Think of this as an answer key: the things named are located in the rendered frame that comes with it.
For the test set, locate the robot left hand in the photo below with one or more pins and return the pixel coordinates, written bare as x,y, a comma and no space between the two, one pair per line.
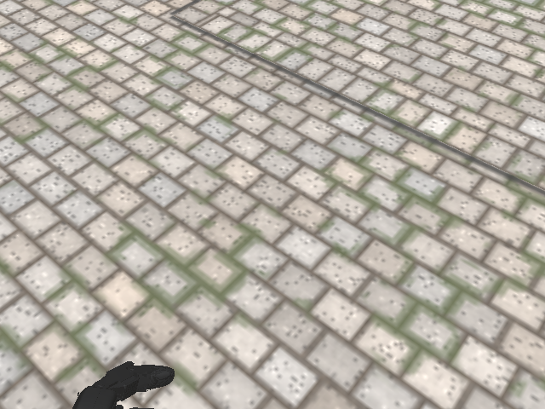
120,383

